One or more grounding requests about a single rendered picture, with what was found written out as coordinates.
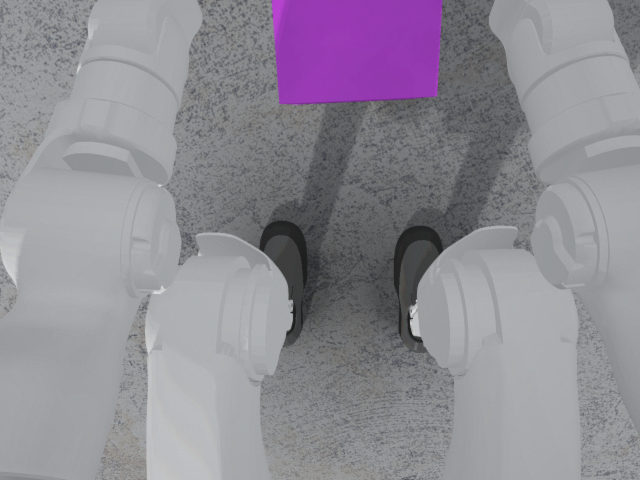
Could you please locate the robot foot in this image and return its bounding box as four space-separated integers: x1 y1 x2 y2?
394 226 443 353
259 221 307 347

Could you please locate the carton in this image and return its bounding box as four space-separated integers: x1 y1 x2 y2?
272 0 442 105

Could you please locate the robot right upper arm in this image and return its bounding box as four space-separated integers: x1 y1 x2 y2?
530 164 640 436

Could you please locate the robot right forearm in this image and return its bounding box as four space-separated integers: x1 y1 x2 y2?
489 0 640 185

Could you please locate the robot left upper arm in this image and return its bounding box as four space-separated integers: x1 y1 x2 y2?
0 167 181 480

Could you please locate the robot right foot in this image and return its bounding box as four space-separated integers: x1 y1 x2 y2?
394 226 443 353

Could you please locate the robot left foot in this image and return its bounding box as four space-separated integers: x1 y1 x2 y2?
259 221 307 347

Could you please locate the robot left forearm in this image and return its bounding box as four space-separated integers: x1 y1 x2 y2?
0 0 203 277

